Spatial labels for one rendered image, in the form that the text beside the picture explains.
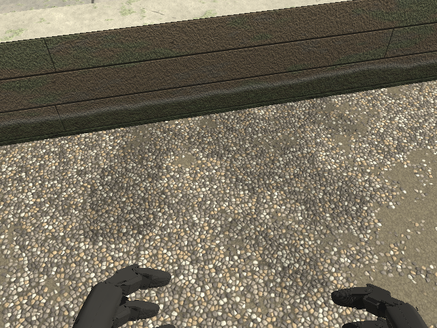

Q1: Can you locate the left robot hand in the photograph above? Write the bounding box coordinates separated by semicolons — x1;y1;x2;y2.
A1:
72;264;175;328

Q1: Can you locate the right robot hand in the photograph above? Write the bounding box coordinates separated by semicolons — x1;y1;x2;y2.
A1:
331;284;428;328

